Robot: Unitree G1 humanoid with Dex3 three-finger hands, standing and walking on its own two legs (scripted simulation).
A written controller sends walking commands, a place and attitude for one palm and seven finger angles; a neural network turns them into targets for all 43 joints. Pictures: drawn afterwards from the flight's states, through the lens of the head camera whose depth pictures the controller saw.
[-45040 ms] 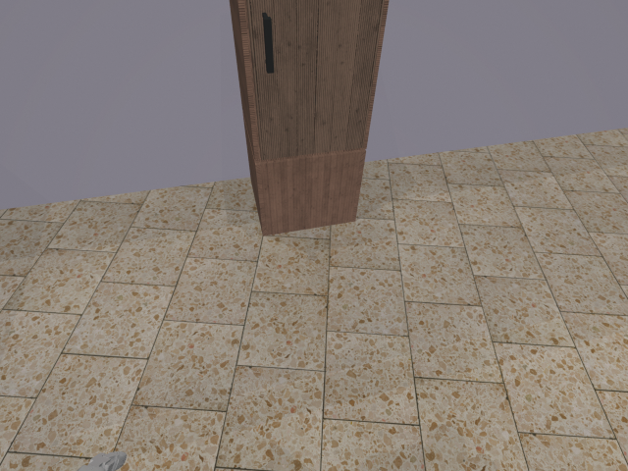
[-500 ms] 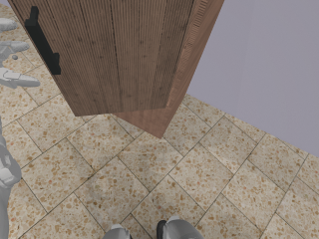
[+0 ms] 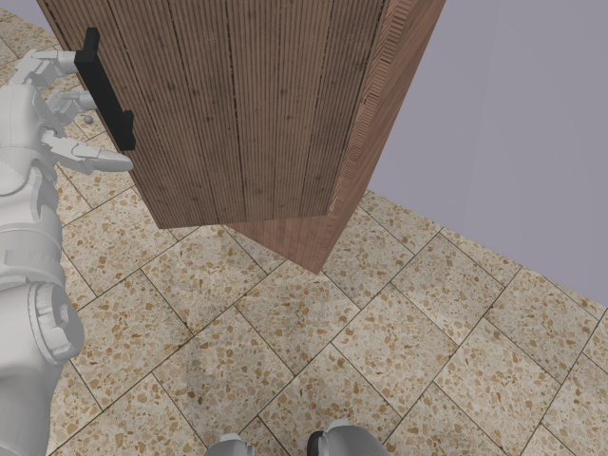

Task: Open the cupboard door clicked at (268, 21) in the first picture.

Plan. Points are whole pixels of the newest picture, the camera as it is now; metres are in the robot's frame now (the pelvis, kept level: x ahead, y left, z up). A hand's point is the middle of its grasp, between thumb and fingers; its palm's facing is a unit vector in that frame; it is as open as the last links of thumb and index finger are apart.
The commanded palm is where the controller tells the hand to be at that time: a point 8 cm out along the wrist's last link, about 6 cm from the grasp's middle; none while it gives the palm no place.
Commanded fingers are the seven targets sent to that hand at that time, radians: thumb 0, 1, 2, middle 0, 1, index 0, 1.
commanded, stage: slide the fingers in behind the handle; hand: left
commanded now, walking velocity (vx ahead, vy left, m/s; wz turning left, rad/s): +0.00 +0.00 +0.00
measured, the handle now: (111, 94) +0.56 +0.21 +0.10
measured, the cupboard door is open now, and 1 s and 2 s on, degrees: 37 37 37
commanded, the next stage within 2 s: close the thumb around the handle in 1.06 s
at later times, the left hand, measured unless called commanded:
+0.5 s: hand (109, 119) +0.51 +0.21 +0.10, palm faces +0.06 -1.00 -0.01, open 13.9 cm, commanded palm +0.49 +0.24 +0.10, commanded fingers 0.00 -0.50 0.30 -0.30 -1.20 -0.30 -1.20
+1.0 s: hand (127, 117) +0.51 +0.18 +0.11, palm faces +0.08 -1.00 -0.02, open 13.9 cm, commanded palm +0.48 +0.23 +0.10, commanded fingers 0.00 -0.50 0.30 -0.30 -1.20 -0.30 -1.20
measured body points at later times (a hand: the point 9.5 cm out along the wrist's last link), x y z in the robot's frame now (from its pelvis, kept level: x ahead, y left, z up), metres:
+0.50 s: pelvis -0.01 -0.01 +0.00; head +0.11 +0.02 +0.43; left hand +0.50 +0.26 +0.11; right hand -0.03 -0.27 -0.10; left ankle -0.03 +0.08 -0.70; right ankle +0.01 -0.11 -0.70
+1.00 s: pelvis +0.00 -0.01 +0.00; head +0.11 +0.00 +0.44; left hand +0.50 +0.24 +0.11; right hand -0.01 -0.26 -0.11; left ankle -0.03 +0.08 -0.70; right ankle +0.01 -0.11 -0.70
